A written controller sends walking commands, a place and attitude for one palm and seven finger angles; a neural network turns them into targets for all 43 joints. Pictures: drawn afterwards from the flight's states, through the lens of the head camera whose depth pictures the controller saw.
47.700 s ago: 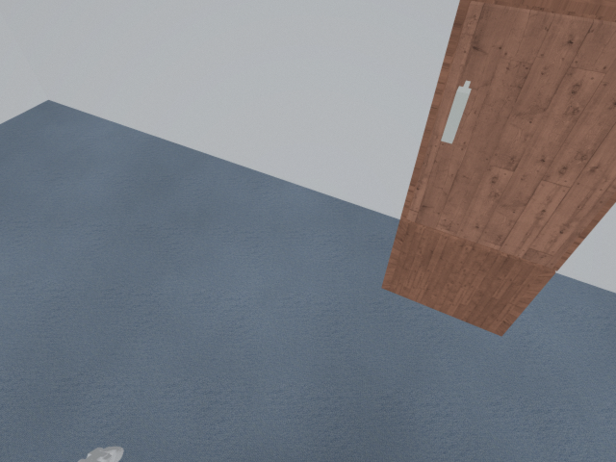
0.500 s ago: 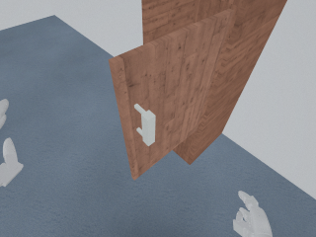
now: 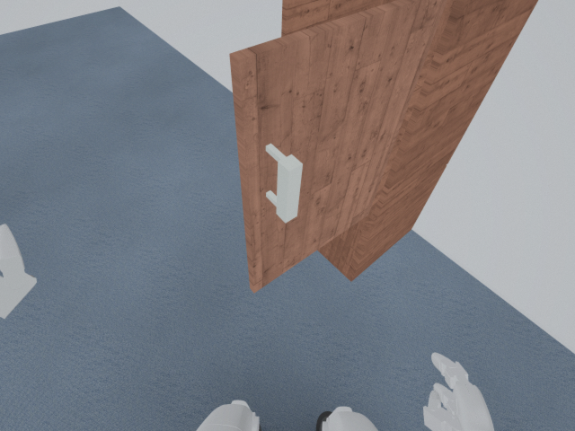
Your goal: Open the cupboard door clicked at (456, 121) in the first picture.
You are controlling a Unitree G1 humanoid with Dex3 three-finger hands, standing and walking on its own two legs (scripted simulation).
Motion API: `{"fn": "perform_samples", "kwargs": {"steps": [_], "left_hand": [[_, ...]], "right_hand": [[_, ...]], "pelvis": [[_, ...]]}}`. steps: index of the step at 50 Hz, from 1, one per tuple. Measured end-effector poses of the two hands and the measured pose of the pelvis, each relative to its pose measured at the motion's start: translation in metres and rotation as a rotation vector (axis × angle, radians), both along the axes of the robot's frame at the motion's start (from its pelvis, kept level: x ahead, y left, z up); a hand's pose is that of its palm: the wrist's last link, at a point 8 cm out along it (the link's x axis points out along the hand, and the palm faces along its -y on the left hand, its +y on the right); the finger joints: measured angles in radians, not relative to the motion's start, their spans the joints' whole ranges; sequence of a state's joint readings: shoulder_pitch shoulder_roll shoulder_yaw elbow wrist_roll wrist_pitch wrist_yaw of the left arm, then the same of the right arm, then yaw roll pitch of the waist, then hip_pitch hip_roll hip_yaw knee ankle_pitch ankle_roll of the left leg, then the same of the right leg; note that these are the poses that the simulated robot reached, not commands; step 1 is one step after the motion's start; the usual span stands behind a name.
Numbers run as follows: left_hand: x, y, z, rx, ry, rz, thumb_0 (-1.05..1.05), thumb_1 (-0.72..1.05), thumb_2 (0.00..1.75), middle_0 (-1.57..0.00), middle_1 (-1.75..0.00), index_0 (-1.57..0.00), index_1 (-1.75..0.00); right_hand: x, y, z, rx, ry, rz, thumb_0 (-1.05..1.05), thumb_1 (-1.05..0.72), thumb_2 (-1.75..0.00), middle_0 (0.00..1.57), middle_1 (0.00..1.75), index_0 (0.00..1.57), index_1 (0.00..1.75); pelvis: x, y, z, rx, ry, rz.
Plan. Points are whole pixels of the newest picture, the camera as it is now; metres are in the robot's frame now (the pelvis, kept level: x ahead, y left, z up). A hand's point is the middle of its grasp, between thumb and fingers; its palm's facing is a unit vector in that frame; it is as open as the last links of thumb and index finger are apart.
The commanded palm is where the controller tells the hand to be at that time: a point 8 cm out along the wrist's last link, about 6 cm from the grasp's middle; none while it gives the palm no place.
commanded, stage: step back with the hand held close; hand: left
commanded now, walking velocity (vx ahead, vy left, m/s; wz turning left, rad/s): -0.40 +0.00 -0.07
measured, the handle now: (279, 182) +0.46 +0.05 +0.07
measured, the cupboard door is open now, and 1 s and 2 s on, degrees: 87 87 87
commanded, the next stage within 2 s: stop stepping back and stand still in 0.26 s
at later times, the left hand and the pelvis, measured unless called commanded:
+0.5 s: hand (49, 342) +0.16 +0.21 +0.19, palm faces +0.24 -0.82 -0.51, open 7.4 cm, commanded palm +0.10 +0.27 +0.20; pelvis -0.08 -0.02 +0.02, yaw -7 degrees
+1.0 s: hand out of the picture +0.08 +0.22 +0.19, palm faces +0.38 -0.81 -0.45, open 7.4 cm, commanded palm +0.02 +0.27 +0.20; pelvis -0.14 -0.02 +0.02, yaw -4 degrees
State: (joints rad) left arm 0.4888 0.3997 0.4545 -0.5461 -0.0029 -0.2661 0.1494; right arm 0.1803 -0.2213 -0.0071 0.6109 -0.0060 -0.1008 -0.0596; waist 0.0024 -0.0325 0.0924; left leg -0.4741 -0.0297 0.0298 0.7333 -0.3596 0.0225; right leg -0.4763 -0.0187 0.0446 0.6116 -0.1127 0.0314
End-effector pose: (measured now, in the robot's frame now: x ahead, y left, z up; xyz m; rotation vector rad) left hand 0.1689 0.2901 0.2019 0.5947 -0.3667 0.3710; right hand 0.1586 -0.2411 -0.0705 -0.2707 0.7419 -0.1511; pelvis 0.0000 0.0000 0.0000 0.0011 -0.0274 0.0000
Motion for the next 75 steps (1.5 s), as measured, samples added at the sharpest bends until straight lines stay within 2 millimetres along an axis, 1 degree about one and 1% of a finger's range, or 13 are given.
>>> {"fn": "perform_samples", "kwargs": {"steps": [9, 13, 16, 19, 26, 32, 38, 42, 48, 55, 60, 67, 75], "left_hand": [[-0.032, 0.008, 0.018, 0.028, -0.005, 0.014, 0.01, 0.88, 0.9, -0.22, -0.3, -0.22, -0.3], [-0.042, -0.003, 0.016, -0.037, 0.011, 0.025, 0.01, 0.89, 0.9, -0.21, -0.3, -0.21, -0.3], [-0.044, -0.022, 0.009, -0.03, 0.025, -0.024, 0.01, 0.89, 0.9, -0.21, -0.3, -0.21, -0.3], [-0.04, -0.035, 0.007, -0.03, 0.072, -0.087, 0.01, 0.89, 0.9, -0.21, -0.3, -0.21, -0.3], [-0.044, -0.036, 0.004, 0.002, 0.128, -0.171, 0.01, 0.89, 0.9, -0.22, -0.3, -0.22, -0.3], [-0.076, -0.039, 0.01, 0.023, 0.157, -0.145, 0.01, 0.89, 0.9, -0.22, -0.3, -0.22, -0.3], [-0.118, -0.039, 0.013, 0.02, 0.16, -0.064, 0.01, 0.89, 0.9, -0.22, -0.3, -0.22, -0.3], [-0.128, -0.035, 0.005, -0.058, 0.124, -0.001, 0.01, 0.89, 0.9, -0.22, -0.3, -0.22, -0.3], [-0.128, -0.032, -0.002, -0.099, 0.094, -0.002, 0.01, 0.89, 0.9, -0.21, -0.3, -0.22, -0.3], [-0.135, -0.021, 0.01, -0.019, 0.105, -0.042, 0.01, 0.89, 0.9, -0.21, -0.3, -0.22, -0.3], [-0.14, -0.01, 0.006, -0.035, 0.117, -0.031, 0.01, 0.89, 0.9, -0.21, -0.3, -0.22, -0.3], [-0.146, 0.001, -0.004, -0.081, 0.147, -0.014, 0.01, 0.89, 0.9, -0.21, -0.3, -0.22, -0.3], [-0.146, 0.008, -0.001, -0.07, 0.141, -0.014, 0.01, 0.89, 0.9, -0.21, -0.3, -0.22, -0.3]], "right_hand": [[-0.023, 0.012, 0.013, 0.022, -0.037, -0.006, 0.02, -0.9, -0.9, 0.2, 0.3, 0.2, 0.3], [-0.033, 0.016, 0.016, 0.058, -0.05, 0.031, 0.02, -0.9, -0.9, 0.2, 0.3, 0.2, 0.3], [-0.041, 0.009, 0.009, 0.078, -0.062, 0.04, 0.02, -0.9, -0.9, 0.21, 0.3, 0.2, 0.3], [-0.058, 0.001, 0.01, 0.069, -0.019, 0.002, 0.02, -0.9, -0.9, 0.21, 0.3, 0.2, 0.3], [-0.098, -0.025, 0.029, -0.003, -0.057, -0.112, 0.02, -0.9, -0.9, 0.21, 0.3, 0.2, 0.3], [-0.141, -0.038, 0.034, -0.017, -0.075, -0.118, 0.02, -0.9, -0.9, 0.2, 0.3, 0.2, 0.3], [-0.176, -0.047, 0.016, 0.011, 0.009, -0.127, 0.02, -0.9, -0.9, 0.2, 0.3, 0.2, 0.3], [-0.192, -0.047, 0.009, 0.015, 0.059, -0.127, 0.02, -0.9, -0.9, 0.2, 0.3, 0.2, 0.3], [-0.193, -0.04, 0.005, 0.0, 0.034, -0.11, 0.02, -0.9, -0.9, 0.2, 0.3, 0.2, 0.3], [-0.177, -0.015, 0.017, 0.048, -0.061, -0.096, 0.02, -0.9, -0.9, 0.2, 0.3, 0.2, 0.3], [-0.172, 0.001, 0.02, 0.068, -0.083, -0.062, 0.02, -0.9, -0.9, 0.2, 0.3, 0.2, 0.3], [-0.177, 0.014, 0.022, 0.057, -0.059, -0.045, 0.02, -0.9, -0.9, 0.2, 0.3, 0.2, 0.3], [-0.186, 0.018, 0.021, 0.044, -0.033, -0.051, 0.02, -0.9, -0.9, 0.2, 0.3, 0.2, 0.3]], "pelvis": [[-0.024, -0.002, 0.012, -0.056, 0.031, -0.011], [-0.038, -0.011, 0.018, -0.049, 0.07, -0.045], [-0.057, -0.019, 0.011, -0.01, 0.094, -0.095], [-0.066, -0.02, 0.018, -0.008, 0.081, -0.103], [-0.08, -0.017, 0.018, 0.002, 0.065, -0.117], [-0.106, -0.022, 0.024, 0.01, 0.031, -0.108], [-0.124, -0.03, 0.025, 0.013, 0.022, -0.103], [-0.128, -0.031, 0.028, 0.024, 0.024, -0.091], [-0.134, -0.022, 0.022, 0.003, 0.021, -0.058], [-0.144, -0.011, 0.023, 0.012, 0.001, -0.086], [-0.15, -0.003, 0.024, 0.004, 0.002, -0.089], [-0.155, 0.007, 0.026, -0.001, 0.006, -0.087], [-0.158, 0.013, 0.028, -0.001, 0.008, -0.081]]}}
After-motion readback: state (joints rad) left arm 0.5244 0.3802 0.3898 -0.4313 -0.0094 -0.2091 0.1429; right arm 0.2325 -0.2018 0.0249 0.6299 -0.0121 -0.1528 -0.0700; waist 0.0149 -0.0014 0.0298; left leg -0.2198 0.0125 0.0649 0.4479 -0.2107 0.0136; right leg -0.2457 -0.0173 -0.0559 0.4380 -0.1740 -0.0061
